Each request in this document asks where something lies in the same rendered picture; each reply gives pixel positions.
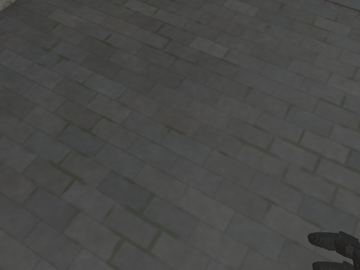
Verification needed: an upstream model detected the right robot hand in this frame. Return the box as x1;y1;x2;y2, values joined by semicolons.
308;231;360;270

